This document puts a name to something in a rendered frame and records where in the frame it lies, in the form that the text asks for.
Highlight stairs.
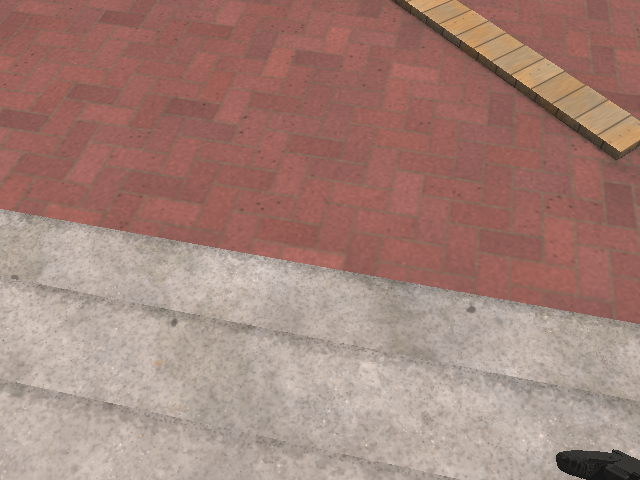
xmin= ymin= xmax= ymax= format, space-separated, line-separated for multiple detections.
xmin=0 ymin=209 xmax=640 ymax=480

